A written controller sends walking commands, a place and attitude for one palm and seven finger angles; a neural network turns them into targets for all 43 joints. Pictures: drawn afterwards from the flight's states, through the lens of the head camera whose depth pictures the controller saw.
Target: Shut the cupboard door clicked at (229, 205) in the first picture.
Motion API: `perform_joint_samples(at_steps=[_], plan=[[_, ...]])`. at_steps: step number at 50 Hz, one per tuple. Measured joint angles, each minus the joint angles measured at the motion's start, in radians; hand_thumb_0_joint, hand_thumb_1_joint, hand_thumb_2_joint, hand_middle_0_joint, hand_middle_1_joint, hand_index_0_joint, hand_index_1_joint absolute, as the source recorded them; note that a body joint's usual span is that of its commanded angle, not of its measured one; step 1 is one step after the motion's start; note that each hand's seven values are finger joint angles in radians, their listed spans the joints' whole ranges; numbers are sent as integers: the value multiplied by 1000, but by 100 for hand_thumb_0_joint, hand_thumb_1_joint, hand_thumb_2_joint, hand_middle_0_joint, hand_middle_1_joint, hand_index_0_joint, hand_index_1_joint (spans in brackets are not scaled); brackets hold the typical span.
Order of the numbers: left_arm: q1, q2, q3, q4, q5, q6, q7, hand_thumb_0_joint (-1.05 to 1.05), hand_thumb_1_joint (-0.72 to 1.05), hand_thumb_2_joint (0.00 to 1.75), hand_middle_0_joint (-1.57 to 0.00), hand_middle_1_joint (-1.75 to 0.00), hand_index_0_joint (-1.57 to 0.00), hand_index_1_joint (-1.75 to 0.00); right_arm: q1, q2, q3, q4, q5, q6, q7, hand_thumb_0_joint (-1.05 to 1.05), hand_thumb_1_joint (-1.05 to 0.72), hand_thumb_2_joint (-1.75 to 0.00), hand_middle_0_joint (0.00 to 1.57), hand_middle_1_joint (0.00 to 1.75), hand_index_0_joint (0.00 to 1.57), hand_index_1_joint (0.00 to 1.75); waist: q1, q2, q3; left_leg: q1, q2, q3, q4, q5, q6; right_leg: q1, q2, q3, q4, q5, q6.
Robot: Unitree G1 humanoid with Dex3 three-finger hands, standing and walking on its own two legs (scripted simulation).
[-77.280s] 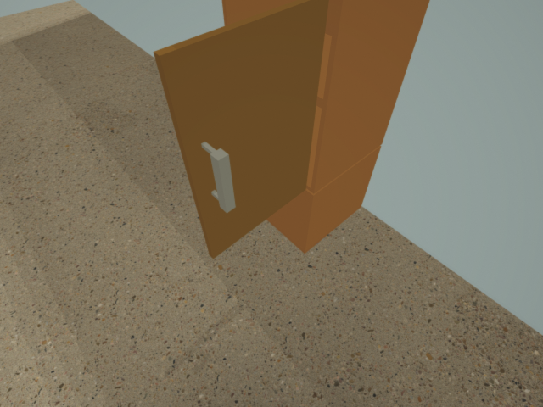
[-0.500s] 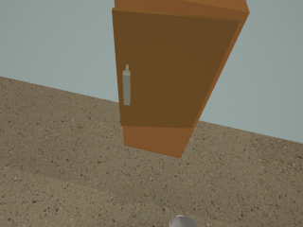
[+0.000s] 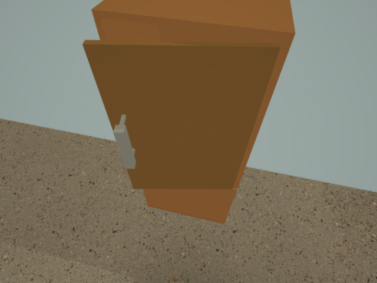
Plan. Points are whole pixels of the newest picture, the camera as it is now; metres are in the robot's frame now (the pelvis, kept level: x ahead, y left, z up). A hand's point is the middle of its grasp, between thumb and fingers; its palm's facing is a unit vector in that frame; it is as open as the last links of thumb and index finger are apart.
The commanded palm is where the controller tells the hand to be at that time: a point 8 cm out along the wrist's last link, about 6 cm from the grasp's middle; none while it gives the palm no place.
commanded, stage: come to a stop and stand still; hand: left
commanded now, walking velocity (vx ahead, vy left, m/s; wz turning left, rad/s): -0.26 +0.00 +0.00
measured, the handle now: (127, 142) +0.46 +0.21 -0.02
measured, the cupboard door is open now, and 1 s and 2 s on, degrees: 13 13 13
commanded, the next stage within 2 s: look again from close up in 0.98 s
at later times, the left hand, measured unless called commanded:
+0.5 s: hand out of the picture +0.03 +0.18 -0.17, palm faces +0.05 -0.97 -0.23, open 7.4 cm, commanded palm none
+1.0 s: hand out of the picture -0.03 +0.23 -0.16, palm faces -0.02 -0.97 -0.25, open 7.4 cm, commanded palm none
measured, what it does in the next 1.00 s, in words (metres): steps on the spot: left foot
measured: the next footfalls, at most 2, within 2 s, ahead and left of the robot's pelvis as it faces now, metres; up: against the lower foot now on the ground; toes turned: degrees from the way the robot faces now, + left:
left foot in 0.46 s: +0.00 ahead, +0.13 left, +0.00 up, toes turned +1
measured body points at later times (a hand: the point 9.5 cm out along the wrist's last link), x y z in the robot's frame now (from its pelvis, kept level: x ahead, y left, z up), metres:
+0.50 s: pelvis +0.00 +0.00 +0.00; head +0.02 -0.01 +0.45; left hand +0.02 +0.23 -0.15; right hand +0.04 -0.25 -0.15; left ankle -0.04 +0.13 -0.74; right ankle +0.00 -0.09 -0.73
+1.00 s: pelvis -0.04 +0.04 +0.00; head -0.03 +0.02 +0.45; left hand -0.03 +0.28 -0.14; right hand -0.05 -0.17 -0.17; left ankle -0.04 +0.13 -0.73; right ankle +0.00 -0.09 -0.73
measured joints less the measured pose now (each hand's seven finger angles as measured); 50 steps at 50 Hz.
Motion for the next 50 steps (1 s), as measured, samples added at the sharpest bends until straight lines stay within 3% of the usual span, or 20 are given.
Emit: perform_joint_samples(at_steps=[3,7,10,12,16,19,21,24,28,32,38,50], plan=[[4,9,3,-6,1,30,11,0,93,90,-20,-30,-20,-30,-26,16,7,-10,-3,12,-2,0,-92,-89,19,30,19,29,17,-39,-1,33,-22,8,-24,-49,35,4,-21,6,34,-34,5],[2,21,4,-35,1,48,7,0,92,90,-20,-30,-20,-30,-56,17,10,-39,-4,25,-7,0,-91,-89,20,30,20,29,38,-61,20,43,-44,19,-53,-38,39,-20,-43,29,79,-59,27],[8,26,6,-51,6,53,4,0,92,90,-20,-30,-20,-30,-75,4,4,-51,-4,38,-6,0,-91,-89,20,30,20,29,46,-46,35,35,-44,21,-46,-35,32,-34,-40,35,96,-64,6],[24,25,6,-56,12,49,4,0,91,90,-20,-30,-20,-30,-80,-8,-5,-55,-2,48,-3,0,-91,-89,20,30,20,29,43,-23,32,23,-32,14,-30,-40,24,-32,-28,31,85,-56,-9],[44,28,3,-39,17,44,2,0,91,90,-20,-30,-20,-30,-67,-20,-20,-44,2,65,1,0,-91,-89,20,30,20,29,29,-18,23,-9,-49,-34,150,-221,4,-23,-29,30,56,-40,-21],[40,28,0,-24,17,39,-1,0,91,90,-20,-30,-20,-30,-49,-24,-20,-21,6,65,0,0,-91,-89,20,30,20,29,21,-24,22,18,-47,-43,181,-260,-6,-18,-34,34,29,-21,-19],[34,30,-1,-17,14,33,-2,0,91,90,-20,-30,-20,-30,-30,-23,-15,-3,9,59,-1,0,-91,-89,19,30,20,29,17,-31,20,66,-40,-43,99,-232,-11,-21,-38,37,23,-13,-13],[19,26,-3,-4,3,27,0,0,91,90,-20,-30,-20,-30,7,-24,-6,30,7,40,-4,0,-91,-89,19,30,20,29,7,-24,13,154,-16,-54,-85,-83,-14,-26,-30,25,36,-17,-1],[26,9,-13,-32,7,-4,21,0,91,90,-20,-30,-20,-30,60,-26,-10,5,3,31,0,0,-91,-89,19,30,19,29,5,-15,6,109,-12,-37,0,-160,-1,-52,-30,35,62,-9,15],[27,12,-21,-42,7,17,13,0,91,90,-21,-30,-20,-30,119,-12,1,-27,-6,4,2,0,-91,-89,19,30,19,29,-12,-18,-7,118,-44,-12,-5,-145,26,-63,-62,60,94,-14,37],[31,29,-25,-47,5,28,-3,0,91,90,-20,-30,-20,-30,167,19,29,-13,-12,1,5,1,-92,-89,19,30,20,29,-9,-9,-22,132,-76,11,-57,-106,52,-68,-90,85,71,19,55],[91,16,-33,7,5,23,-6,0,91,90,-20,-30,-20,-30,161,19,34,42,-9,-10,10,1,-91,-89,20,30,20,29,0,-3,-19,137,-94,26,-123,-64,60,-83,-104,103,40,47,67]])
